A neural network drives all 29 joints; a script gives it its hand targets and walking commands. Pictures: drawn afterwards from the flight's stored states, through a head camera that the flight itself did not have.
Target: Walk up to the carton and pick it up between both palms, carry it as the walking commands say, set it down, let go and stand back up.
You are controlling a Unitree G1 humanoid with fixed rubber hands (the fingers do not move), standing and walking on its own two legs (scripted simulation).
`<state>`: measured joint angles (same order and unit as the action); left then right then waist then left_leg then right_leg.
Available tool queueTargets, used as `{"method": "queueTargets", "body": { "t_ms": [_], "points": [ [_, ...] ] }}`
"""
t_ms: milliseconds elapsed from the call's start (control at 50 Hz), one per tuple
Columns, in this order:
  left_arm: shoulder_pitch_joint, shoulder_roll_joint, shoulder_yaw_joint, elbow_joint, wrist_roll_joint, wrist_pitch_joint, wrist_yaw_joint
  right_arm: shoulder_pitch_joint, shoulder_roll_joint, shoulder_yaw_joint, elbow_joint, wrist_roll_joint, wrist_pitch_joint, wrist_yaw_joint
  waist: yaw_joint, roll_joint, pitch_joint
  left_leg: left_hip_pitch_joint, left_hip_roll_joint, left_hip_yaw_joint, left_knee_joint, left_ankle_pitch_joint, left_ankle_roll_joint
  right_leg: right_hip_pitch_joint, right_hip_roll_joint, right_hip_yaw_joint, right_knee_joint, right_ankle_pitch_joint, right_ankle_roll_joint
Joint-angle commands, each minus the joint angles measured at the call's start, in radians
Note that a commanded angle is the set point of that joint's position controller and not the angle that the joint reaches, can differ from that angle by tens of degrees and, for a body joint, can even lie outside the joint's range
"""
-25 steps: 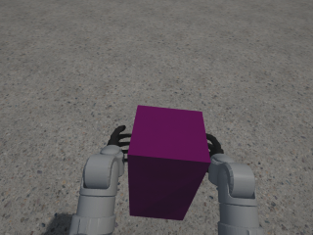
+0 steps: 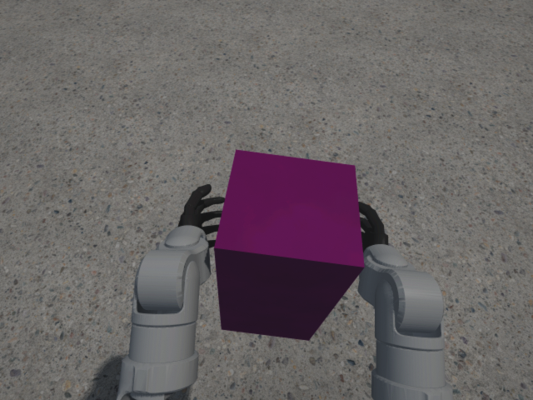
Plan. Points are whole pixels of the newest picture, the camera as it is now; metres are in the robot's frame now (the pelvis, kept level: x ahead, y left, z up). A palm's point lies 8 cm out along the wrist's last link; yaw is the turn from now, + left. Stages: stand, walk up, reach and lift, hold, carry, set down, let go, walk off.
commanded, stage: carry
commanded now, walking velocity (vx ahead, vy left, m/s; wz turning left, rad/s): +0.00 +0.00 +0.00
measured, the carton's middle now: (278, 259) +0.31 -0.02 +0.02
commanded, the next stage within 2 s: none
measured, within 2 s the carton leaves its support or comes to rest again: neither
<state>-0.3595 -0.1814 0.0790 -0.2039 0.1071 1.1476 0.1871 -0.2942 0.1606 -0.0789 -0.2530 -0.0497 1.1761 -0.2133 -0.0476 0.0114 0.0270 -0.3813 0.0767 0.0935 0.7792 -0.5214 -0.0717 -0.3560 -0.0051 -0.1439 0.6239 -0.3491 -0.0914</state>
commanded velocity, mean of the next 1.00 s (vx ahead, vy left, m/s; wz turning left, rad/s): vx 0.00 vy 0.00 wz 0.00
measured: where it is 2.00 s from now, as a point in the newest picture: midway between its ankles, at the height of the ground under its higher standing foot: (287, 290)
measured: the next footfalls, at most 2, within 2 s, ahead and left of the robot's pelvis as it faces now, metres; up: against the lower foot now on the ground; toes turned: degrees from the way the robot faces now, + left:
left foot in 0.10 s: +0.11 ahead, +0.11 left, +0.00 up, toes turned +11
right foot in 0.56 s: +0.18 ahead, -0.11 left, +0.00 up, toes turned -4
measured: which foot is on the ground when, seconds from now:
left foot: up 0.00-0.08, down 0.10-0.58, up 0.60-0.82, down 0.84-1.00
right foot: down 0.00-0.46, up 0.48-0.54, down 0.56-0.88, up 0.90-1.00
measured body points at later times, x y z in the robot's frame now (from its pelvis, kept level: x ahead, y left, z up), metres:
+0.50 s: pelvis +0.14 -0.03 -0.02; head +0.13 -0.04 +0.43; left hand +0.44 +0.10 +0.07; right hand +0.45 -0.15 +0.07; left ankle +0.07 +0.10 -0.73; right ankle +0.02 -0.08 -0.68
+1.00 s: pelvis +0.28 -0.07 -0.02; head +0.29 -0.08 +0.43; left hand +0.57 +0.06 +0.04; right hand +0.59 -0.19 +0.05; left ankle +0.18 +0.05 -0.73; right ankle +0.24 -0.15 -0.71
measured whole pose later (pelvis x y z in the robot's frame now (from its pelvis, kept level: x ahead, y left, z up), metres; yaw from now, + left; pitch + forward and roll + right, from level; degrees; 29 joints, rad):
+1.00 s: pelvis +0.28 -0.07 -0.02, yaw -1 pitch +2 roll +1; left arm -0.22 -0.14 0.08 -0.14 0.06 1.10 0.17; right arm -0.32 0.17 -0.04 -0.07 -0.10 1.09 -0.19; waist 0.01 0.01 -0.04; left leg -0.19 0.05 0.13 0.67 -0.52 -0.02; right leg -0.41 0.01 -0.05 0.92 -0.63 0.03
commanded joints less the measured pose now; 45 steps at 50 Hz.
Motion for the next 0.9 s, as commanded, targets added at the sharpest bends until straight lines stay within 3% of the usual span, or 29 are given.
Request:
{"method": "queueTargets", "body": {
  "t_ms": [0, 80, 140, 160, 180, 240, 260, 280, 320, 360, 380, 400, 420, 440, 460, 480, 500, 520, 540, 560, 580, 600, 620, 660, 800, 820, 840, 860, 880],
  "points": [
    [-0.376, -0.964, -0.573, -0.126, -0.384, -0.007, -0.267, -0.61, 1.052, 0.691, -0.123, 0.428, -0.034, 0.282, 0.08, -0.178, -0.584, -0.15, -0.03, 0.002, -0.056, 0.092, -0.005, 0.624, -0.267, 0.248, 0.009, 1.45, -0.073],
    [-0.405, -0.962, -0.594, -0.118, -0.389, 0.001, -0.268, -0.566, 1.067, 0.659, -0.064, 0.4, -0.032, 0.285, 0.056, -0.103, -0.563, 0.092, -0.021, 0.032, -0.276, 0.403, 0.018, 0.434, -0.204, 0.138, 0.049, 1.269, 0.009],
    [-0.454, -0.94, -0.599, -0.097, -0.396, -0.002, -0.28, -0.528, 1.041, 0.583, 0.024, 0.338, -0.055, 0.277, 0.042, 0.169, -0.578, 0.511, 0.184, -0.152, -0.154, 1.504, 0.174, 0.017, -0.087, 0.074, 0.119, 0.526, 0.136],
    [-0.489, -0.947, -0.62, -0.095, -0.415, -0.005, -0.288, -0.531, 1.036, 0.566, 0.041, 0.324, -0.067, 0.273, 0.047, 0.221, -0.543, 0.513, 0.201, -0.149, -0.119, 1.576, 0.195, -0.003, -0.075, 0.077, 0.04, 0.377, 0.147],
    [-0.529, -0.963, -0.651, -0.128, -0.453, -0.012, -0.293, -0.559, 1.045, 0.583, 0.004, 0.334, -0.072, 0.272, 0.056, 0.22, -0.534, 0.486, 0.165, -0.098, -0.108, 1.454, 0.183, 0.027, -0.082, 0.084, -0.092, 0.367, 0.145],
    [-0.527, -0.989, -0.673, -0.139, -0.488, -0.001, -0.297, -0.583, 1.068, 0.594, -0.054, 0.361, -0.051, 0.263, 0.058, -0.014, -0.501, 0.232, 0.058, 0.03, -0.067, 0.9, 0.071, 0.281, -0.118, 0.085, -0.018, 0.99, 0.103],
    [-0.529, -0.982, -0.667, -0.153, -0.491, 0.002, -0.294, -0.577, 1.067, 0.599, -0.059, 0.362, -0.049, 0.258, 0.063, -0.113, -0.511, 0.1, 0.01, 0.078, -0.049, 0.652, 0.053, 0.425, -0.148, 0.104, 0.015, 1.318, 0.097],
    [-0.515, -0.968, -0.649, -0.128, -0.481, 0.003, -0.292, -0.571, 1.065, 0.601, -0.042, 0.353, -0.049, 0.255, 0.064, -0.254, -0.503, -0.059, -0.055, 0.12, -0.057, 0.229, 0.041, 0.568, -0.202, 0.157, 0.042, 1.678, 0.085],
    [-0.457, -0.948, -0.645, -0.118, -0.466, 0.009, -0.289, -0.563, 1.057, 0.617, -0.037, 0.359, -0.042, 0.255, 0.075, -0.279, -0.526, -0.125, -0.105, 0.115, -0.134, 0.113, 0.04, 0.678, -0.241, 0.186, 0.078, 1.979, 0.062],
    [-0.418, -0.918, -0.629, -0.09, -0.433, 0.005, -0.286, -0.534, 1.055, 0.619, 0.009, 0.35, -0.052, 0.263, 0.063, -0.205, -0.515, 0.01, -0.109, 0.131, -0.191, 0.252, 0.071, 0.563, -0.22, 0.158, 0.136, 1.937, 0.118],
    [-0.421, -0.903, -0.628, -0.084, -0.42, 0.001, -0.285, -0.49, 1.056, 0.614, 0.046, 0.339, -0.06, 0.268, 0.033, -0.113, -0.524, 0.238, -0.069, 0.101, -0.242, 0.508, 0.108, 0.355, -0.202, 0.125, 0.235, 1.768, 0.165],
    [-0.421, -0.889, -0.646, -0.11, -0.423, 0.006, -0.286, -0.443, 1.059, 0.625, 0.048, 0.339, -0.062, 0.271, 0.005, 0.053, -0.553, 0.554, 0.028, 0.006, -0.222, 1.076, 0.183, 0.04, -0.157, 0.086, 0.384, 1.322, 0.222],
    [-0.455, -0.887, -0.662, -0.135, -0.433, 0.015, -0.29, -0.407, 1.078, 0.626, 0.053, 0.339, -0.058, 0.27, -0.031, 0.336, -0.547, 0.858, 0.215, -0.201, -0.154, 1.789, 0.336, -0.369, -0.03, 0.046, 0.61, 0.254, 0.247],
    [-0.455, -0.927, -0.66, -0.089, -0.435, 0.02, -0.302, -0.399, 1.077, 0.59, 0.091, 0.311, -0.055, 0.269, -0.027, 0.445, -0.513, 0.896, 0.298, -0.271, -0.164, 1.903, 0.409, -0.497, 0.027, 0.145, 0.632, -0.419, 0.195],
    [-0.507, -0.945, -0.674, -0.088, -0.46, 0.017, -0.313, -0.435, 1.081, 0.595, 0.074, 0.31, -0.054, 0.266, -0.017, 0.366, -0.441, 0.77, 0.312, -0.297, -0.17, 1.692, 0.37, -0.514, -0.047, 0.265, 0.513, -0.53, 0.141],
    [-0.523, -0.943, -0.661, -0.084, -0.464, 0.012, -0.322, -0.478, 1.082, 0.607, 0.033, 0.313, -0.05, 0.261, -0.005, 0.195, -0.333, 0.641, 0.27, -0.259, -0.19, 1.511, 0.304, -0.499, -0.08, 0.253, 0.276, -0.535, 0.116],
    [-0.512, -0.94, -0.641, -0.091, -0.472, 0.017, -0.322, -0.524, 1.071, 0.599, -0.012, 0.318, -0.042, 0.255, 0.017, 0.078, -0.269, 0.513, 0.205, -0.169, -0.193, 1.363, 0.232, -0.351, -0.061, 0.17, 0.071, -0.371, 0.112],
    [-0.488, -0.942, -0.611, -0.061, -0.466, 0.015, -0.322, -0.568, 1.073, 0.6, -0.011, 0.331, -0.041, 0.259, 0.058, 0.048, -0.327, 0.355, 0.157, -0.015, -0.091, 1.209, 0.166, -0.024, -0.038, 0.107, -0.14, -0.001, 0.116],
    [-0.473, -0.932, -0.567, -0.022, -0.447, 0.007, -0.327, -0.634, 1.065, 0.627, -0.019, 0.349, -0.047, 0.256, 0.086, -0.099, -0.355, 0.19, 0.125, 0.061, 0.047, 0.818, 0.084, 0.2, -0.072, 0.103, -0.246, 0.42, 0.13],
    [-0.442, -0.91, -0.524, -0.012, -0.432, 0.001, -0.328, -0.641, 1.068, 0.66, -0.044, 0.371, -0.045, 0.254, 0.071, -0.41, -0.396, -0.036, 0.002, 0.107, 0.195, 0.042, 0.003, 0.363, -0.281, 0.368, -0.181, 1.152, 0.069],
    [-0.42, -0.886, -0.459, 0.036, -0.379, -0.031, -0.314, -0.624, 1.052, 0.642, 0.008, 0.354, -0.059, 0.257, 0.056, -0.448, -0.443, -0.078, -0.036, 0.036, 0.2, -0.16, -0.002, 0.416, -0.295, 0.435, -0.138, 1.428, -0.002],
    [-0.329, -0.84, -0.226, 0.434, -0.157, -0.124, -0.306, -0.624, 0.962, 0.438, 0.366, 0.19, -0.133, 0.28, 0.062, -0.372, -0.423, -0.004, -0.021, -0.041, 0.152, -0.119, 0.006, 0.354, -0.282, 0.412, -0.11, 1.483, -0.037],
    [-0.456, -0.885, -0.369, 0.112, -0.278, -0.15, -0.295, -0.735, 1.0, 0.57, 0.069, 0.325, -0.161, 0.283, 0.069, -0.287, -0.41, -0.03, -0.039, -0.036, 0.094, -0.079, 0.012, 0.377, -0.26, 0.37, -0.087, 1.426, -0.02],
    [-0.563, -0.967, -0.545, -0.24, -0.44, -0.134, -0.283, -0.736, 1.096, 0.731, -0.19, 0.469, -0.149, 0.276, 0.071, -0.18, -0.442, -0.082, -0.021, -0.029, 0.102, -0.031, 0.002, 0.471, -0.264, 0.331, -0.047, 1.444, -0.01],
    [-0.345, -0.908, -0.605, -0.107, -0.389, -0.05, -0.255, -0.417, 1.027, 0.615, -0.004, 0.353, -0.089, 0.256, 0.067, -0.162, -0.575, 0.058, -0.089, 0.023, -0.152, 0.208, 0.066, 0.544, -0.229, 0.242, 0.079, 1.651, 0.052],
    [-0.344, -0.895, -0.608, -0.087, -0.381, -0.052, -0.26, -0.379, 1.023, 0.6, 0.036, 0.328, -0.097, 0.263, 0.044, -0.099, -0.578, 0.208, -0.061, 0.019, -0.235, 0.43, 0.096, 0.417, -0.212, 0.2, 0.163, 1.565, 0.086],
    [-0.34, -0.876, -0.607, -0.082, -0.376, -0.059, -0.265, -0.341, 1.008, 0.575, 0.075, 0.303, -0.109, 0.268, 0.027, 0.048, -0.6, 0.499, 0.036, -0.064, -0.189, 1.037, 0.162, 0.132, -0.167, 0.152, 0.284, 1.222, 0.148],
    [-0.373, -0.82, -0.526, 0.038, -0.311, -0.097, -0.276, -0.277, 0.967, 0.454, 0.258, 0.201, -0.16, 0.269, -0.002, 0.286, -0.617, 0.74, 0.157, -0.178, -0.074, 1.696, 0.275, -0.141, -0.077, 0.102, 0.455, 0.66, 0.201],
    [-0.505, -0.844, -0.597, -0.096, -0.38, -0.108, -0.285, -0.349, 0.974, 0.478, 0.158, 0.225, -0.188, 0.264, -0.021, 0.485, -0.576, 0.838, 0.243, -0.291, -0.063, 1.952, 0.376, -0.362, 0.022, 0.118, 0.58, -0.128, 0.202]
  ]
}}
